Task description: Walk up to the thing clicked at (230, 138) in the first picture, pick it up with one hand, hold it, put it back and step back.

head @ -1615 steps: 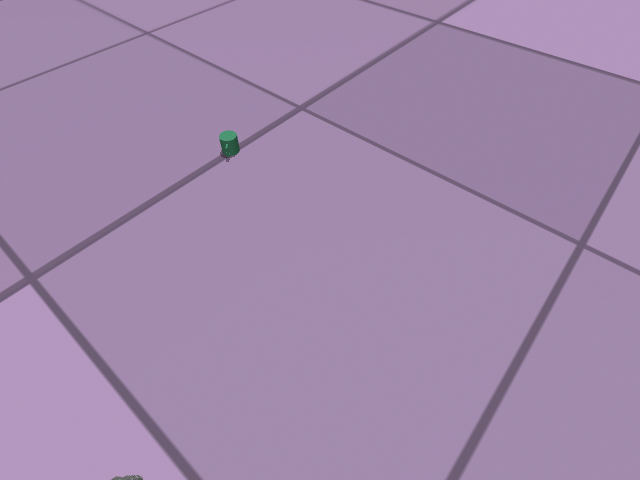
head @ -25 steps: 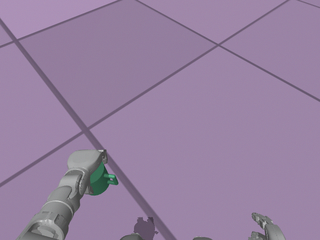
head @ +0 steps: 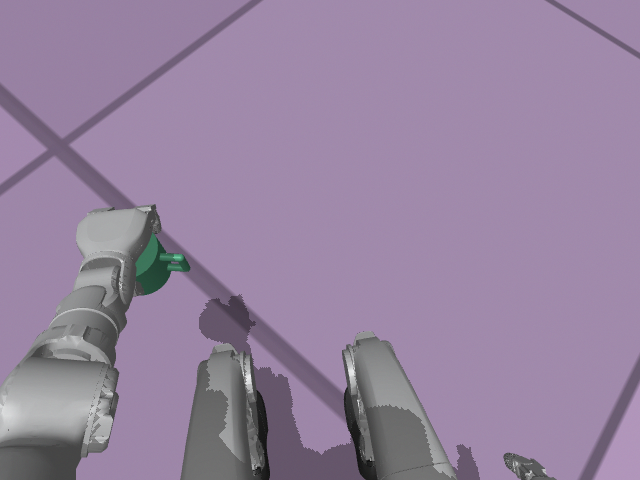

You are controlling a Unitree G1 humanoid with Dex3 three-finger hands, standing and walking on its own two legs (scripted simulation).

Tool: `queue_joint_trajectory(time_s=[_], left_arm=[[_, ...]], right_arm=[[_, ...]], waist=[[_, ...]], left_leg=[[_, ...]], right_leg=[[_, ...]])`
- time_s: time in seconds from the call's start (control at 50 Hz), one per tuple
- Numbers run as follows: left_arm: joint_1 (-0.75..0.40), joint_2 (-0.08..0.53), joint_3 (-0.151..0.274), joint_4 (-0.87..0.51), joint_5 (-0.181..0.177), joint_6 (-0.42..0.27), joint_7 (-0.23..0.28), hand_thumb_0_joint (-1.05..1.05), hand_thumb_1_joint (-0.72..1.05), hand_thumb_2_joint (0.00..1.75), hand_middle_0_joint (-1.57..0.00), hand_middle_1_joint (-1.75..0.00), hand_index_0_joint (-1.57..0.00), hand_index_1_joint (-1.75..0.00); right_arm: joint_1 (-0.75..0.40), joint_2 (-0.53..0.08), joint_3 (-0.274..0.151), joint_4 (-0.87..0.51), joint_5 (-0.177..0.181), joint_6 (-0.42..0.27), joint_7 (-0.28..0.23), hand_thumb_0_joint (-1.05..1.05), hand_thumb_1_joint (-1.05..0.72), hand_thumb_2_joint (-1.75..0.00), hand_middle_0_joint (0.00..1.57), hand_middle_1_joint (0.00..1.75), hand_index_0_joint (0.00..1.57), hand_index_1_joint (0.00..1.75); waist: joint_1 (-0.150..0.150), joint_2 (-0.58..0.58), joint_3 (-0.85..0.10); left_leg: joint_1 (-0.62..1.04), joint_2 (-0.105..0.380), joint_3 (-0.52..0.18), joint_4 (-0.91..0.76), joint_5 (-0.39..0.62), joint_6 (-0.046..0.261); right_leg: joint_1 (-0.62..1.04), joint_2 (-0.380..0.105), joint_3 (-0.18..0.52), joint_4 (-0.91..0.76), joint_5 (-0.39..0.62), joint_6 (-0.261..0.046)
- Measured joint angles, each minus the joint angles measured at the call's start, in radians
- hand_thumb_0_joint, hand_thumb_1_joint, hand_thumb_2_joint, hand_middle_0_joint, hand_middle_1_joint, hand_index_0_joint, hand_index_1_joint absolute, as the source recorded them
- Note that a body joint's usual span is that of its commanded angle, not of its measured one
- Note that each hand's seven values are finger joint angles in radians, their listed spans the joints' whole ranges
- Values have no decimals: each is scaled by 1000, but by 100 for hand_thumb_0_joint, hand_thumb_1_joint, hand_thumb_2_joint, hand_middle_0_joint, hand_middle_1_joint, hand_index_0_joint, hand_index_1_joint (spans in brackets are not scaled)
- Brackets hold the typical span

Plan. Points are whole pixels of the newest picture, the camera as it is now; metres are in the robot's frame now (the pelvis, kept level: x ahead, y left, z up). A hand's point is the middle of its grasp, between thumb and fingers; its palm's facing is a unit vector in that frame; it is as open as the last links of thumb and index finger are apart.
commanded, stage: crouch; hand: left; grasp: from above
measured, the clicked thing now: (146, 261) +0.42 +0.22 -0.18
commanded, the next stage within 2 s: lower in 1.08 s
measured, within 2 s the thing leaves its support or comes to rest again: neither
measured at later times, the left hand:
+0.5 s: hand (158, 268) +0.44 +0.24 -0.30, palm faces -0.44 -0.02 -0.90, open 10.9 cm
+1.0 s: hand (168, 271) +0.46 +0.24 -0.37, palm faces -0.46 -0.03 -0.89, open 10.8 cm
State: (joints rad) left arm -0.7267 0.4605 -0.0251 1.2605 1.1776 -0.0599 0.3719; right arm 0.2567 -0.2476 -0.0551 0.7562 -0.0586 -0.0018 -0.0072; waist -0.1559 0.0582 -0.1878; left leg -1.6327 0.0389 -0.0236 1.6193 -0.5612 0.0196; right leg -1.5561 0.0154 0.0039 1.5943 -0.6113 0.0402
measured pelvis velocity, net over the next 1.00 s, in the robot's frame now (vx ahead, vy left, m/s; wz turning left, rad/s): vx -0.02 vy -0.01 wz -0.09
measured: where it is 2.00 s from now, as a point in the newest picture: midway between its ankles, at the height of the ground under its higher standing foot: (311, 452)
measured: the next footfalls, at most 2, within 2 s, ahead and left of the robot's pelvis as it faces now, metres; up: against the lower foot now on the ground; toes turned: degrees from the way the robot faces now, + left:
none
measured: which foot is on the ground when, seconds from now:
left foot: down 0.00-1.00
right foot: down 0.00-1.00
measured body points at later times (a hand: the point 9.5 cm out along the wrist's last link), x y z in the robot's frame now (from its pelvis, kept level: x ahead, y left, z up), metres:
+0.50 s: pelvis -0.01 -0.01 -0.13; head +0.23 +0.03 +0.25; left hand +0.46 +0.24 -0.25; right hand +0.04 -0.29 -0.25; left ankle +0.07 +0.11 -0.53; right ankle +0.06 -0.14 -0.53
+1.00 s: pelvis -0.02 -0.01 -0.19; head +0.23 +0.03 +0.18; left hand +0.48 +0.24 -0.31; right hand -0.01 -0.28 -0.30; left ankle +0.07 +0.11 -0.53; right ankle +0.06 -0.14 -0.53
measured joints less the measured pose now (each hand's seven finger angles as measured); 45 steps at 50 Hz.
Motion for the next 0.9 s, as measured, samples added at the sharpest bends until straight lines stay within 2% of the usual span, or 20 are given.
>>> queue_joint_trajectory(time_s=[0.16, 0.4, 0.5, 0.68, 0.9], left_arm=[[-45, 50, 40, 20, 31, -54, -3, -1, -17, 71, -51, -78, -58, -78], [-144, 123, 88, 90, 74, -83, 40, -1, -18, 72, -53, -78, -59, -77], [-178, 151, 95, 117, 75, -77, 42, -1, -18, 72, -52, -78, -58, -78], [-204, 197, 131, 137, 84, -92, 22, -1, -17, 72, -50, -79, -57, -79], [-233, 241, 136, 167, 86, -100, 14, -1, -15, 69, -50, -79, -56, -79]], right_arm=[[-35, 13, 27, 4, -22, -34, 33, 1, -90, -89, 20, 30, 21, 30], [-89, -1, 45, 1, -59, -67, 85, 0, -91, -90, 20, 30, 20, 30], [-95, -7, 47, -1, -67, -66, 102, 0, -92, -90, 20, 30, 20, 30], [-86, -8, 57, 5, -72, -55, 121, 0, -92, -90, 20, 30, 20, 30], [-77, 2, 80, 11, -76, -50, 126, 0, -92, -90, 20, 30, 20, 30]], waist=[[-12, 1, -1], [-28, -30, 33], [-37, -39, 50], [-53, -46, 79], [-71, -54, 117]], left_leg=[[-226, -7, -22, 191, -36, -2], [-413, -7, -65, 381, -70, -19], [-459, 1, -77, 441, -82, -23], [-531, 11, -89, 531, -92, -23], [-603, 10, -96, 615, -86, -20]], right_leg=[[-211, -2, -15, 190, -48, 2], [-384, 7, -49, 374, -91, -8], [-430, 18, -57, 428, -98, -11], [-502, 33, -63, 512, -101, -7], [-570, 38, -64, 594, -97, -1]])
